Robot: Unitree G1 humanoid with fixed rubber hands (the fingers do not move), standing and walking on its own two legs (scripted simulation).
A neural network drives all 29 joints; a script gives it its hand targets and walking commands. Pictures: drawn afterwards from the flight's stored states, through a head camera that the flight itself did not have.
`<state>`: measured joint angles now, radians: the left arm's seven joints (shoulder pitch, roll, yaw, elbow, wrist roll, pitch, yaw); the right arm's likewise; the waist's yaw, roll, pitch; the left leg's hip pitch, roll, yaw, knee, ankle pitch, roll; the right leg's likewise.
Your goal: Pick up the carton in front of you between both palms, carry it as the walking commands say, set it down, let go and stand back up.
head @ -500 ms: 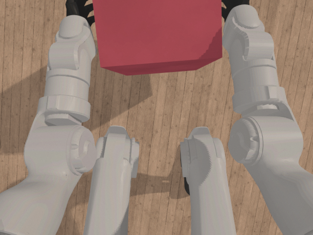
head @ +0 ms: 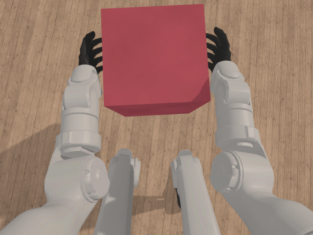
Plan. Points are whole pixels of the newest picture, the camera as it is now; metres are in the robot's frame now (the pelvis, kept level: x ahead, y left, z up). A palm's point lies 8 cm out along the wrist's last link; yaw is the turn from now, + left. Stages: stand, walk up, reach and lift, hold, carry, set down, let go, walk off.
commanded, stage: reach and lift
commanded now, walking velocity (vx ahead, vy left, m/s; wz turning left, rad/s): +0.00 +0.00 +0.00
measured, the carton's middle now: (155, 73) +0.51 +0.01 -0.13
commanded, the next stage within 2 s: none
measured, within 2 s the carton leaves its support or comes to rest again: neither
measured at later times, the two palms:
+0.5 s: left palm (56, 59) +0.44 +0.16 +0.09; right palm (266, 56) +0.45 -0.14 +0.10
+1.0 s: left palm out of the picture +0.39 +0.16 +0.24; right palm out of the picture +0.40 -0.14 +0.25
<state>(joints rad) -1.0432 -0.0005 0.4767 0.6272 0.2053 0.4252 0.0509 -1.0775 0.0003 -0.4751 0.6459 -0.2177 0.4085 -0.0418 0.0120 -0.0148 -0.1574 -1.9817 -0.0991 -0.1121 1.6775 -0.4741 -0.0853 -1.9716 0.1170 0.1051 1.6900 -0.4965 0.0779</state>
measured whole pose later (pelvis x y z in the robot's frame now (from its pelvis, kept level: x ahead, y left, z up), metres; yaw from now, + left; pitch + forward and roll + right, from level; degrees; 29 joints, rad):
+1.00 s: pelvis +0.09 +0.00 +0.25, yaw +1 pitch +9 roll +0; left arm -0.28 -0.15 0.28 0.43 0.21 0.46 0.02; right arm -0.29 0.16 -0.29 0.41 -0.23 0.46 -0.02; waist -0.01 0.00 -0.14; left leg -0.49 -0.05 -0.16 0.61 -0.27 -0.03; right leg -0.47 0.05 0.14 0.61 -0.29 0.03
